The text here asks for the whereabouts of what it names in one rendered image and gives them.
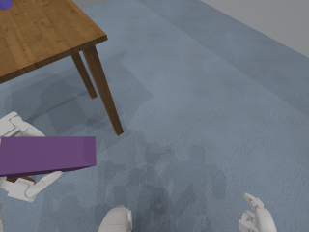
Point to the left robot thigh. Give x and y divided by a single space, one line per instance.
118 219

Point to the table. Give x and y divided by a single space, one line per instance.
35 33

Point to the sponge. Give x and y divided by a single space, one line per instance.
22 156

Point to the left robot hand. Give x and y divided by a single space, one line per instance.
12 125

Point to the right robot hand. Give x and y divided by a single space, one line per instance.
261 221

